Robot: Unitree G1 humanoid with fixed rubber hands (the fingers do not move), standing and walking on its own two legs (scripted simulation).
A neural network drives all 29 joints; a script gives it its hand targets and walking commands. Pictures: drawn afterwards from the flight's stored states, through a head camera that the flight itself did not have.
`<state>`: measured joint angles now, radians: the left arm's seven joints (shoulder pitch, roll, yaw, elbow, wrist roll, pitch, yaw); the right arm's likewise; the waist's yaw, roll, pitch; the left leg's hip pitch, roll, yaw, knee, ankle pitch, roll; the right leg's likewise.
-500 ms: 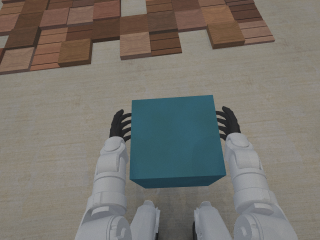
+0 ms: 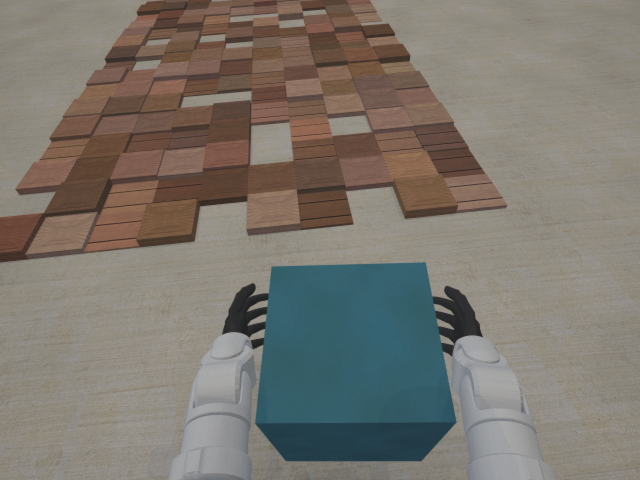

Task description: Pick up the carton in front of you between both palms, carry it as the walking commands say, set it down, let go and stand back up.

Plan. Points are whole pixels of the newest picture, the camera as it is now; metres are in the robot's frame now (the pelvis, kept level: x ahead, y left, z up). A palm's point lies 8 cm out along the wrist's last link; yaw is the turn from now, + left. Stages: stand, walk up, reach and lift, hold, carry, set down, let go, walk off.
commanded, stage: reach and lift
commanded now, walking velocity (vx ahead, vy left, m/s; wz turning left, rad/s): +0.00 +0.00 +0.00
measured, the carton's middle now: (350, 369) +0.30 +0.00 -0.07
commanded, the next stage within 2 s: hold in 1.10 s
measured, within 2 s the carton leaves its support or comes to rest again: neither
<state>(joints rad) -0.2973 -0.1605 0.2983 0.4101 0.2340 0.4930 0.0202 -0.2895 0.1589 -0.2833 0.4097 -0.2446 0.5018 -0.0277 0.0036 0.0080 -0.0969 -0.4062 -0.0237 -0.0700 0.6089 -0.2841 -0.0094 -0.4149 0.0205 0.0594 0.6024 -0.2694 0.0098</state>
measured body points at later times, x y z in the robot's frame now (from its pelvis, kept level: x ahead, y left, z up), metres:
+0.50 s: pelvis -0.01 +0.00 +0.01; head -0.03 +0.00 +0.46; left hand +0.31 +0.15 +0.04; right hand +0.31 -0.15 +0.03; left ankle +0.02 +0.13 -0.73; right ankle +0.02 -0.13 -0.73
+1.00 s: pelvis +0.01 +0.00 +0.02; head -0.02 +0.00 +0.47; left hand +0.31 +0.15 +0.05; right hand +0.31 -0.15 +0.04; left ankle +0.02 +0.13 -0.73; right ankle +0.02 -0.13 -0.73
